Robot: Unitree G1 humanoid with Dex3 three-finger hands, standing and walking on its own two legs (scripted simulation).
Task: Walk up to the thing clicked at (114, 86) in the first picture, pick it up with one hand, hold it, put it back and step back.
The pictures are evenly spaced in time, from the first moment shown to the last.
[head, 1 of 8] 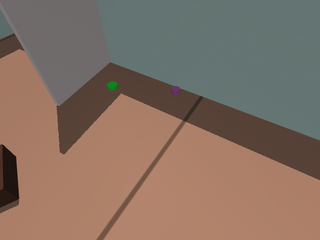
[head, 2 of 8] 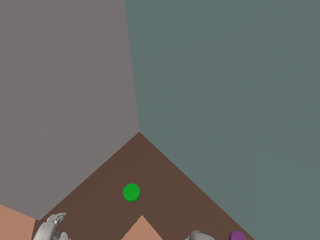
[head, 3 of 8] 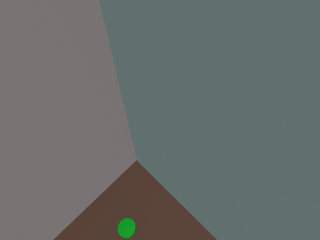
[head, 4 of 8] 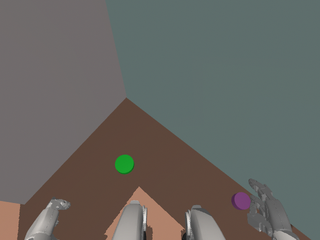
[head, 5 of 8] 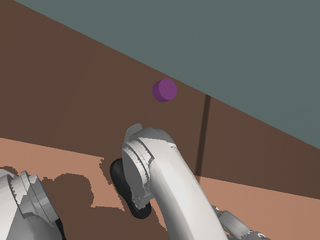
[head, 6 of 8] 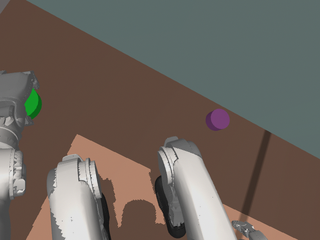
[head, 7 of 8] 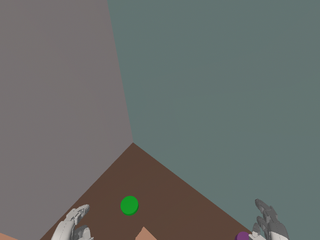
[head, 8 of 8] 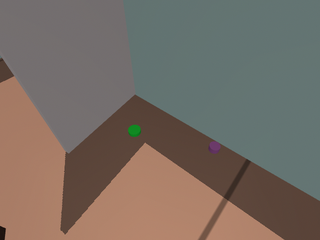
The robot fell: no
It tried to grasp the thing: yes
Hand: left
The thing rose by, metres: 0.70
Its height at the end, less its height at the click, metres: +0.00
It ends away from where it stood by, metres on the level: 0.01
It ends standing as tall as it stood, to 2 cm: yes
